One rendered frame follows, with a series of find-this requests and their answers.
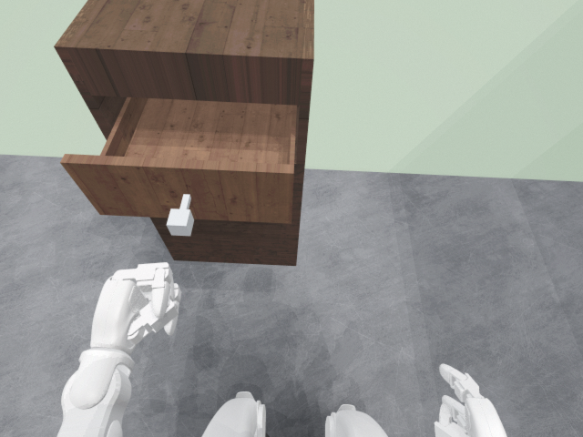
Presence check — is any left robot forearm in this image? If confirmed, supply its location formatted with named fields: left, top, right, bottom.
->
left=57, top=348, right=135, bottom=437

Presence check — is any drawer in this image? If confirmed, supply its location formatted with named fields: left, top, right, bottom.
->
left=60, top=97, right=297, bottom=224

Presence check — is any right robot thigh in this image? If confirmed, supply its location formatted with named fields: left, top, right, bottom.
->
left=325, top=410, right=388, bottom=437

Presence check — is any robot left hand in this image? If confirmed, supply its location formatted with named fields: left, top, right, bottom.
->
left=90, top=262, right=181, bottom=356

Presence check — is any handle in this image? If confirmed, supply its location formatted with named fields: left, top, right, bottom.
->
left=167, top=194, right=194, bottom=236

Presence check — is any cabinet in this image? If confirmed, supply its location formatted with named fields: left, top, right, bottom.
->
left=54, top=0, right=314, bottom=266

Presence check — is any robot right hand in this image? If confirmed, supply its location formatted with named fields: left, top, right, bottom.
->
left=435, top=364, right=507, bottom=437

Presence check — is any right robot shin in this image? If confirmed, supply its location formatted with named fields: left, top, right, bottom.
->
left=336, top=404, right=356, bottom=413

